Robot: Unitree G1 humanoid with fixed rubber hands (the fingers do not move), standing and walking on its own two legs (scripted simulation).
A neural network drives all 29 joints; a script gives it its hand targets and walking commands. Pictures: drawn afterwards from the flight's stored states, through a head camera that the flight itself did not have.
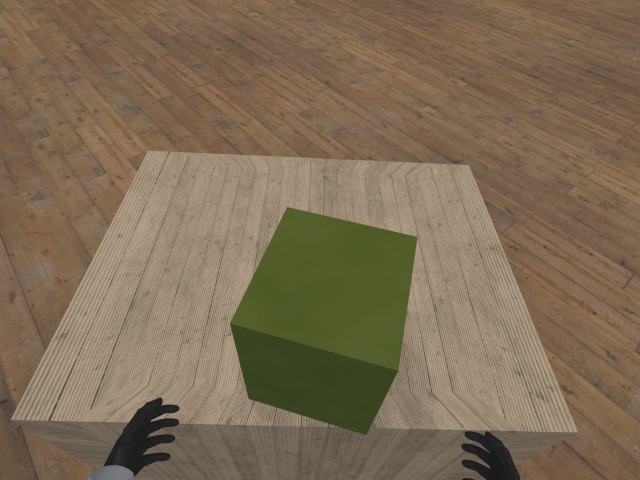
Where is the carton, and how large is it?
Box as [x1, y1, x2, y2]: [230, 207, 417, 434]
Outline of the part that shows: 287,207 230,322 248,397 263,403 366,434 398,369 417,237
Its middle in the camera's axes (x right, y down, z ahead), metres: +0.01 +0.12 +0.60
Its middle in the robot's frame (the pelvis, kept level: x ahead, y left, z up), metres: +0.36 +0.02 -0.06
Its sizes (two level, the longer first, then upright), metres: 0.210 0.200 0.250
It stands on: a pedestal, 0.59 m high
